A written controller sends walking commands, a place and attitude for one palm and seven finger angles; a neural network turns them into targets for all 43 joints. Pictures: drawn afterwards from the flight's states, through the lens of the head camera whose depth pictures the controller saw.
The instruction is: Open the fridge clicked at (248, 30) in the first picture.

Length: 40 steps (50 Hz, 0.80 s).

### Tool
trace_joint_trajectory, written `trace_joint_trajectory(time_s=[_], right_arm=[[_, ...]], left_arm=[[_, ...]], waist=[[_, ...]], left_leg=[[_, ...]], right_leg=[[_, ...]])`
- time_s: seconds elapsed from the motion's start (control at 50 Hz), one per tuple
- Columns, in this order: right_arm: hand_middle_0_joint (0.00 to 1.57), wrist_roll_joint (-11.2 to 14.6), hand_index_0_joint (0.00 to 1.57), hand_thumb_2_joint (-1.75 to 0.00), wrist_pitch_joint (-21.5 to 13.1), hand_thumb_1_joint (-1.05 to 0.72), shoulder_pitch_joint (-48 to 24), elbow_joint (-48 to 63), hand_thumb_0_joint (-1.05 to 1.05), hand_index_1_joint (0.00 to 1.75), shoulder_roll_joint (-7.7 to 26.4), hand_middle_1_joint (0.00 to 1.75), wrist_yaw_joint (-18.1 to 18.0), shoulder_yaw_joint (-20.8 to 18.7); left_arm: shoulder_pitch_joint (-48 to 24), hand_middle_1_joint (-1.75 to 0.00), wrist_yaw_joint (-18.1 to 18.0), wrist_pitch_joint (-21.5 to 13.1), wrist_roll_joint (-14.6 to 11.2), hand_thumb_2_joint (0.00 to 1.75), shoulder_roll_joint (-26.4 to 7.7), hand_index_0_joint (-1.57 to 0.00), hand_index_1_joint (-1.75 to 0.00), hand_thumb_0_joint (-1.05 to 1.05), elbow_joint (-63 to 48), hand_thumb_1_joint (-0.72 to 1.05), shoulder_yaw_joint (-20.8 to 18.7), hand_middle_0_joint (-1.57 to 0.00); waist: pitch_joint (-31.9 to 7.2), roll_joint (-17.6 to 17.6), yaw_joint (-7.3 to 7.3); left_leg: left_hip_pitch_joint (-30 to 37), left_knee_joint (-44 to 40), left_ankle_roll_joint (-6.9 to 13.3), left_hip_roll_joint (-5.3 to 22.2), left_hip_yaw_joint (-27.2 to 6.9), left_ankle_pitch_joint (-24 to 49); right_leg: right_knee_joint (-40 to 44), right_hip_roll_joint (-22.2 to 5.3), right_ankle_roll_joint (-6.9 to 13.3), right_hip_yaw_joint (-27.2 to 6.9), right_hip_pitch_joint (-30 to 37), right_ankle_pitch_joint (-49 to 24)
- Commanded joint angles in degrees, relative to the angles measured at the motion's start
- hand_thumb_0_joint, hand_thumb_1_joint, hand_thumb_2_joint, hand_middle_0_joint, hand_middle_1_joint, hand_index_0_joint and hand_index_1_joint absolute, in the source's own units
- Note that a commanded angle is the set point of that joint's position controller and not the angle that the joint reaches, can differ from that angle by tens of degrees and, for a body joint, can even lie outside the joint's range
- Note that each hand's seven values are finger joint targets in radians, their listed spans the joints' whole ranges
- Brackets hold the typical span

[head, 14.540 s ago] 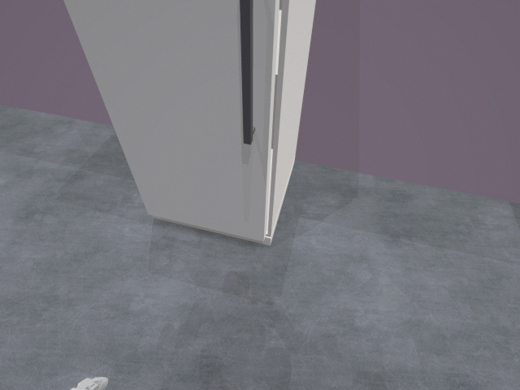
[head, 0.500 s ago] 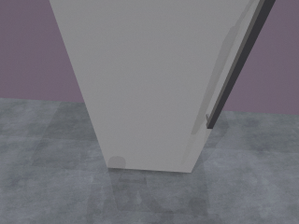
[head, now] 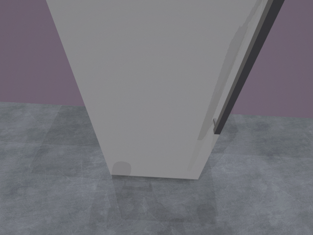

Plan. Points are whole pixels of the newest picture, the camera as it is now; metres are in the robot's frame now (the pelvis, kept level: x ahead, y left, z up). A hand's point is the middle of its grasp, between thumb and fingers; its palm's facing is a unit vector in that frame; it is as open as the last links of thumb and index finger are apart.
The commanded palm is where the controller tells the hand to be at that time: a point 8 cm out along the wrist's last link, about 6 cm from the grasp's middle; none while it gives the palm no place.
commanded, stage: look again from close up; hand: right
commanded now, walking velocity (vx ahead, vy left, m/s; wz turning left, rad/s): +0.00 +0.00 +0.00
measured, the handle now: (236, 78) +0.52 -0.20 +0.13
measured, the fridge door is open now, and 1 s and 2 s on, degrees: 0 0 0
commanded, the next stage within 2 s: raise the hand to about handle height in 0.22 s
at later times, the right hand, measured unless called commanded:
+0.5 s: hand (254, 215) +0.19 -0.22 -0.01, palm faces +0.27 +0.96 -0.10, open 7.6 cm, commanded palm +0.10 -0.26 -0.04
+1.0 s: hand (272, 221) +0.17 -0.24 +0.02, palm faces -0.01 +1.00 -0.05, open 10.2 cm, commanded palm +0.13 -0.29 +0.04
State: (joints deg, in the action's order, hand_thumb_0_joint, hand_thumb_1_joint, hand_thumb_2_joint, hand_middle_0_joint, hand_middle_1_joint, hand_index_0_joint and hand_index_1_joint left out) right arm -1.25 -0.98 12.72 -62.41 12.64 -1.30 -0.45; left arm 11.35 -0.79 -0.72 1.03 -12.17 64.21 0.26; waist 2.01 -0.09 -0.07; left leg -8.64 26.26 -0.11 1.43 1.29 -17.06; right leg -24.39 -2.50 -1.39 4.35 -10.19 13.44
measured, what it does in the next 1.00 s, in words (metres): stands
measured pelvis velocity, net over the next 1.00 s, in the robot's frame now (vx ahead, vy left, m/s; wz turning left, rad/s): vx -0.04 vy -0.01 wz -0.06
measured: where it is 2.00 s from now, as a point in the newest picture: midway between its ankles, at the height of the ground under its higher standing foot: outside the picture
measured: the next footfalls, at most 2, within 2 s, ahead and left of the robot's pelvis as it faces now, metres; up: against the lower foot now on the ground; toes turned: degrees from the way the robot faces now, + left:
none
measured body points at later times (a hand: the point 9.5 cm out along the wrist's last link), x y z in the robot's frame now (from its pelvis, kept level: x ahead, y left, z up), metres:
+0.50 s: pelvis -0.01 +0.00 -0.01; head +0.00 +0.00 +0.44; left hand +0.11 +0.25 -0.12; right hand +0.17 -0.27 +0.00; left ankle -0.03 +0.12 -0.74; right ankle -0.01 -0.13 -0.74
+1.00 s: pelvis -0.04 -0.01 -0.05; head -0.02 -0.02 +0.40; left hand +0.15 +0.20 -0.12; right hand +0.16 -0.29 +0.03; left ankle -0.03 +0.12 -0.74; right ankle -0.01 -0.13 -0.74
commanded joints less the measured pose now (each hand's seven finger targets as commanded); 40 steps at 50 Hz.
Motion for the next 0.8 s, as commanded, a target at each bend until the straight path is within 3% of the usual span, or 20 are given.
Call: trace_joint_trajectory(time_s=[0.0,0.28,0.3,0.32,0.34,0.36,0.38,0.4,0.42,0.46,0.48,0.52,0.56,0.58,0.6,0.62,0.64,0.72,0.74,0.78], right_arm=[[0.20,0.37,0.20,-0.90,-0.88,-0.90,1.80,2.26,0.00,0.30,8.44,0.30,-0.23,-1.39],[0.20,0.35,0.20,-0.90,-1.02,-0.90,1.59,1.86,0.00,0.30,8.90,0.30,-0.20,-1.38],[0.20,0.27,0.20,-0.90,-1.27,-0.90,7.54,0.04,0.00,0.30,5.08,0.30,-2.84,-0.53],[0.20,10.40,0.20,-0.89,-14.35,-0.88,-37.22,84.68,0.00,0.32,23.11,0.32,-1.94,-14.72],[0.20,7.08,0.20,-0.88,-14.31,-0.85,-21.28,78.56,0.00,0.33,26.96,0.33,-4.18,-18.78],[0.21,9.44,0.21,-0.87,-8.38,-0.83,6.10,67.49,0.00,0.34,5.48,0.34,-2.79,-6.90],[0.21,10.66,0.21,-0.86,-7.19,-0.81,6.57,62.54,0.00,0.36,1.64,0.36,-2.29,-7.79],[0.21,11.26,0.21,-0.85,-9.82,-0.78,3.70,64.18,0.00,0.37,2.12,0.37,-0.74,-8.38],[0.21,12.01,0.21,-0.84,-12.95,-0.76,10.57,58.10,0.00,0.39,2.23,0.39,1.30,-11.19],[0.21,14.19,0.21,-0.82,-20.37,-0.71,21.73,48.41,0.00,0.42,-1.99,0.42,8.33,-10.79],[0.22,15.44,0.22,-0.81,-24.72,-0.69,23.11,46.84,0.00,0.43,-1.77,0.43,12.37,-11.60],[0.22,17.21,0.22,-0.79,-32.11,-0.64,21.39,46.84,0.00,0.47,2.56,0.47,20.82,-14.23],[0.22,19.23,0.22,-0.77,-33.29,-0.60,18.84,51.06,0.00,0.50,9.18,0.50,27.18,-19.46],[0.22,20.89,0.22,-0.76,-31.63,-0.57,16.26,54.57,0.00,0.51,9.26,0.51,28.38,-19.59],[0.22,22.48,0.22,-0.75,-30.16,-0.55,13.03,57.84,0.00,0.53,9.93,0.53,28.53,-20.91],[0.23,23.49,0.23,-0.74,-29.06,-0.53,10.27,62.41,0.00,0.54,10.34,0.54,28.01,-21.31],[0.23,24.24,0.23,-0.73,-28.50,-0.50,5.79,66.31,0.00,0.55,10.59,0.55,26.86,-21.15],[0.24,21.06,0.24,-0.69,-29.32,-0.41,-2.50,80.23,0.00,0.62,9.69,0.62,22.56,-16.23],[0.24,20.42,0.24,-0.68,-28.94,-0.39,-4.74,81.05,0.00,0.63,9.84,0.63,22.31,-14.78],[0.24,19.36,0.24,-0.66,-26.91,-0.34,-2.70,78.16,0.00,0.66,9.55,0.66,22.57,-13.60]], left_arm=[[1.10,-0.30,-0.58,-1.22,-0.17,0.90,-7.72,-0.20,-0.30,0.00,-2.29,0.90,-1.52,-0.20],[0.34,-0.30,-0.65,-1.24,-0.21,0.90,-8.15,-0.20,-0.30,0.00,-1.97,0.90,-1.58,-0.20],[-1.97,-0.30,-0.27,-1.03,-0.92,0.90,-6.59,-0.20,-0.30,0.00,-5.84,0.90,-1.75,-0.20],[0.86,-0.30,-2.73,-9.20,-3.40,0.90,-13.19,-0.20,-0.30,0.00,-23.38,0.90,-3.32,-0.20],[-1.64,-0.30,-5.55,-13.16,-2.95,0.90,-8.11,-0.20,-0.30,0.00,-22.70,0.90,-1.94,-0.20],[-1.89,-0.30,-5.23,-15.40,-2.40,0.90,-7.11,-0.20,-0.30,0.00,-23.87,0.90,-2.63,-0.20],[-0.21,-0.30,-4.61,-16.12,-3.31,0.90,-7.53,-0.20,-0.30,0.00,-22.74,0.90,-3.47,-0.20],[-1.32,-0.30,-4.19,-16.72,-2.68,0.90,-8.68,-0.20,-0.30,0.00,-25.83,0.90,-4.41,-0.20],[-1.35,-0.30,-3.85,-16.86,-2.01,0.90,-8.71,-0.20,-0.30,0.00,-26.05,0.90,-5.48,-0.20],[-2.60,-0.30,-2.22,-16.80,-1.87,0.90,-8.11,-0.20,-0.30,0.00,-29.16,0.90,-5.75,-0.20],[-3.61,-0.30,-1.45,-16.73,-1.84,0.90,-8.42,-0.20,-0.30,0.00,-30.47,0.90,-6.15,-0.20],[-5.07,-0.30,-0.40,-17.06,-2.46,0.90,-9.17,-0.20,-0.30,0.00,-34.28,0.90,-6.50,-0.20],[-5.32,-0.30,-0.12,-16.89,-2.96,0.90,-10.17,-0.20,-0.30,0.00,-38.76,0.90,-6.61,-0.20],[-5.50,-0.30,-0.57,-16.68,-3.28,0.90,-9.99,-0.20,-0.30,0.00,-40.85,0.90,-6.23,-0.20],[-5.22,-0.30,-1.15,-16.49,-3.60,0.90,-9.59,-0.20,-0.30,0.00,-42.09,0.90,-6.02,-0.20],[-4.65,-0.30,-1.65,-16.38,-3.60,0.90,-9.54,-0.20,-0.30,0.00,-43.25,0.90,-5.65,-0.20],[-3.27,-0.30,-1.98,-16.16,-3.19,0.90,-9.34,-0.20,-0.30,0.00,-42.87,0.90,-5.20,-0.20],[-0.45,-0.30,-3.17,-16.79,-2.71,0.90,-8.84,-0.20,-0.30,0.00,-41.63,0.90,-4.04,-0.20],[0.22,-0.30,-3.49,-16.96,-2.58,0.90,-9.08,-0.20,-0.30,0.00,-41.02,0.90,-3.65,-0.20],[0.30,-0.30,-3.97,-17.36,-2.93,0.90,-9.23,-0.20,-0.30,0.00,-39.87,0.90,-3.30,-0.20]], waist=[[-1.07,-0.42,-0.31],[-1.35,-0.21,-0.27],[0.86,0.23,-1.24],[-27.18,7.37,4.36],[-21.90,10.30,0.74],[-18.39,13.19,-0.17],[-12.92,7.49,2.08],[-6.29,3.45,2.57],[-4.87,-3.33,1.36],[-2.36,-10.73,-1.60],[-2.85,-13.25,-2.48],[-5.84,-10.69,-2.67],[-11.99,-4.51,-3.93],[-14.27,-3.43,-3.68],[-15.61,-4.06,-3.33],[-16.38,-0.68,-3.03],[-15.52,0.02,-1.88],[-16.95,5.94,1.58],[-15.95,5.06,2.72],[-14.20,5.89,3.04]], left_leg=[[-2.40,-4.65,1.68,5.02,-4.24,13.22],[-1.73,-5.18,1.59,5.33,-4.17,15.84],[-3.31,-5.95,-0.36,8.74,-8.08,31.14],[3.25,1.44,2.01,2.24,-1.16,32.69],[-0.74,3.35,1.94,-0.45,-0.64,23.67],[-4.01,4.31,1.44,-1.21,3.90,15.87],[-8.00,3.19,0.61,-0.83,4.58,14.52],[-12.09,3.50,0.08,-0.96,5.11,13.53],[-15.01,4.71,-0.04,-1.36,5.83,10.64],[-19.54,10.00,0.19,-1.82,5.86,7.18],[-21.76,13.12,0.31,-1.70,5.13,5.50],[-23.80,16.57,0.83,-0.67,2.15,2.42],[-21.65,18.04,1.15,0.49,-1.35,1.94],[-21.41,17.60,0.71,0.52,-2.28,0.12],[-22.18,16.45,0.16,0.29,-2.82,-4.64],[-22.83,16.09,-0.07,0.17,-3.57,-6.98],[-24.48,16.75,-0.03,-0.55,-3.19,-7.75],[-26.79,18.52,0.62,-1.92,-0.75,-2.24],[-27.35,18.90,0.75,-2.41,-0.28,-1.77],[-27.78,17.84,0.72,-2.37,0.25,-1.86]], right_leg=[[3.38,-4.54,2.23,-4.22,2.09,-10.56],[3.30,-4.64,2.09,-4.19,2.93,-12.33],[-9.27,-4.97,0.46,-0.86,-1.44,-11.39],[-1.43,2.82,2.69,-2.77,11.64,-20.96],[-1.83,1.21,2.81,-0.17,14.70,-22.60],[-1.48,-0.13,2.64,-1.45,11.69,-27.01],[-4.22,0.48,2.02,-2.85,7.59,-25.19],[-6.29,1.01,1.65,-3.49,1.32,-18.55],[-8.01,1.42,1.24,-3.26,-4.65,-12.96],[-12.38,2.36,0.37,-2.73,-14.61,-6.78],[-15.25,2.48,0.11,-2.71,-19.26,-4.04],[-20.25,3.03,0.01,-2.12,-24.75,0.08],[-23.40,3.73,0.79,-1.24,-25.47,-0.01],[-23.87,3.89,1.28,-0.83,-25.19,0.77],[-24.20,3.94,1.56,-0.88,-25.08,3.10],[-24.70,3.87,1.82,-1.18,-24.64,3.85],[-25.04,3.21,2.00,-2.33,-24.46,4.27],[-24.85,1.70,2.88,-4.67,-19.39,2.44],[-24.92,1.35,3.03,-5.50,-19.35,2.56],[-24.02,1.28,3.02,-6.01,-19.03,3.30]])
